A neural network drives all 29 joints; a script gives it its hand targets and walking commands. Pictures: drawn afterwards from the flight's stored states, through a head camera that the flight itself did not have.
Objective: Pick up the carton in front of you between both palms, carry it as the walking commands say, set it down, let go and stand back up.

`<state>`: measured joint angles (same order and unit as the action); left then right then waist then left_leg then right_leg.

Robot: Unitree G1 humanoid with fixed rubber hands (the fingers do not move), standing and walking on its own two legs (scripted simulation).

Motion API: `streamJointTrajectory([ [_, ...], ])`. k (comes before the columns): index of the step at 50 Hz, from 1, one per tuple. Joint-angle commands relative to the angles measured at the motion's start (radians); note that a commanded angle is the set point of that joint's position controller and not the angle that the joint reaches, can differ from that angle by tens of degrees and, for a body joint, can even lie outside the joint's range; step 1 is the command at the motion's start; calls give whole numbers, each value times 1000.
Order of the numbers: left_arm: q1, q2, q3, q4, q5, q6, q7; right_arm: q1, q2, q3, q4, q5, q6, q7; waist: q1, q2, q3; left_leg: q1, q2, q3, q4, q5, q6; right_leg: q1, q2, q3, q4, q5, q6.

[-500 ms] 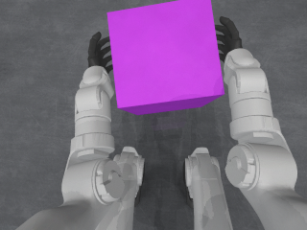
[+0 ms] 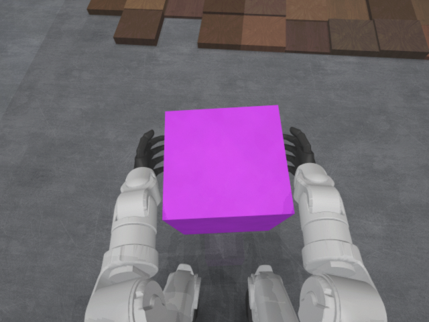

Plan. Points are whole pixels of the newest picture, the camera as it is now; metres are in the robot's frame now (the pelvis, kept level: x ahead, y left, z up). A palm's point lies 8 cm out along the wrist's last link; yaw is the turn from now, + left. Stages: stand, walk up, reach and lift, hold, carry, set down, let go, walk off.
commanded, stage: reach and lift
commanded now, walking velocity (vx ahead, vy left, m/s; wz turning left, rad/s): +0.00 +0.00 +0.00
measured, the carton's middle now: (224, 179) +0.42 +0.00 -0.10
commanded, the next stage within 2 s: hold in 1.64 s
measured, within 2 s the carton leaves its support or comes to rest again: neither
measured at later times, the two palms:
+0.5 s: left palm (109, 157) +0.36 +0.16 +0.12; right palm (338, 164) +0.36 -0.14 +0.12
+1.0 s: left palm (89, 153) +0.35 +0.16 +0.17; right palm (361, 164) +0.34 -0.14 +0.17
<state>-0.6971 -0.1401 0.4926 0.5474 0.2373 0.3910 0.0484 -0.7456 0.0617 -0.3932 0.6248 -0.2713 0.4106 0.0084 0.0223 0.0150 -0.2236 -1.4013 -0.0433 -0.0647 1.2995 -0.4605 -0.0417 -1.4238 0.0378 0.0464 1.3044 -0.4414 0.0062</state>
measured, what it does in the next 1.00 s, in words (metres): rises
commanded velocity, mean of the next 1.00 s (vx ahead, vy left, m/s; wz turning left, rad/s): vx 0.00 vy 0.00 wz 0.00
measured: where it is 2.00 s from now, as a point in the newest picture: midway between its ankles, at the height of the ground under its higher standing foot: outside the picture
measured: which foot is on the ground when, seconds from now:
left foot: down 0.00-1.00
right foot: down 0.00-1.00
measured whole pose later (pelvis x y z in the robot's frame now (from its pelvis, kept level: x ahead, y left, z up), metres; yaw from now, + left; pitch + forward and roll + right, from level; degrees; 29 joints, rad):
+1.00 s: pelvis +0.04 +0.01 +0.14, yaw +0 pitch -4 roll +0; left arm -0.36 -0.18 0.34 0.40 0.32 0.60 -0.02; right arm -0.34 0.17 -0.32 0.38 -0.32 0.62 0.02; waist 0.00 0.01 0.03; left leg -0.17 -0.02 -0.07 0.48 -0.23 -0.01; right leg -0.19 0.02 0.06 0.47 -0.21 0.01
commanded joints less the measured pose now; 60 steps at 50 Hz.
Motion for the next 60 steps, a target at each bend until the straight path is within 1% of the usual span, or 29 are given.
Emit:
streamJointTrajectory([
  [1,-575,-1053,-620,86,-161,3,-271,-536,1093,545,19,180,-29,228,-4,-38,-698,396,-125,68,-207,199,15,607,112,-22,-219,238,1],
  [9,-406,-1069,-675,55,-157,5,-272,-387,1098,598,-38,185,-28,234,-12,-25,-576,624,-105,26,-381,269,23,785,99,3,-382,297,-8],
  [17,-238,-1061,-718,21,-151,20,-269,-222,1083,631,-91,183,-13,233,-23,-17,-427,855,-80,-9,-564,375,31,976,84,21,-559,387,-15],
  [23,-130,-1045,-756,-30,-156,60,-268,-117,1069,668,-158,201,29,232,-26,-10,-312,1030,-64,-18,-699,451,32,1129,74,22,-695,451,-12],
  [29,-41,-1048,-793,-96,-176,125,-276,-50,1057,713,-256,223,98,233,-24,-2,-189,1186,-51,-24,-824,465,33,1254,66,19,-820,442,-6],
  [31,-22,-1033,-782,-105,-171,151,-279,-30,1040,706,-273,217,125,232,-24,1,-122,1212,-46,-25,-861,443,33,1278,62,17,-857,419,-7],
  [35,-30,-995,-723,-92,-145,189,-290,-23,1024,642,-249,191,166,237,-27,0,15,1212,-39,-24,-913,322,41,1287,57,17,-905,308,-11],
  [38,-81,-987,-676,-66,-126,196,-301,-70,1018,595,-215,169,175,245,-27,0,69,1198,-35,-19,-926,237,48,1279,52,14,-914,229,-17],
  [39,-103,-992,-676,-68,-128,195,-304,-91,1024,595,-217,169,174,247,-27,-1,65,1199,-34,-16,-926,225,50,1285,51,13,-914,218,-18],
  [43,-172,-1003,-687,-88,-138,188,-313,-158,1048,613,-236,179,169,254,-26,-8,11,1221,-36,-10,-918,237,53,1317,49,12,-908,233,-16],
  [47,-188,-992,-693,-97,-137,189,-314,-172,1053,624,-246,181,170,252,-23,-15,-14,1236,-40,-6,-918,248,53,1339,47,12,-911,245,-11],
  [52,-166,-976,-699,-110,-134,195,-313,-146,1050,628,-256,180,179,243,-23,-20,-22,1257,-46,-2,-926,282,50,1365,47,14,-926,285,-5],
  [60,-94,-955,-717,-167,-144,212,-309,-64,1040,640,-300,192,197,230,-23,-19,-31,1302,-53,-2,-942,383,42,1411,50,22,-944,400,2],
])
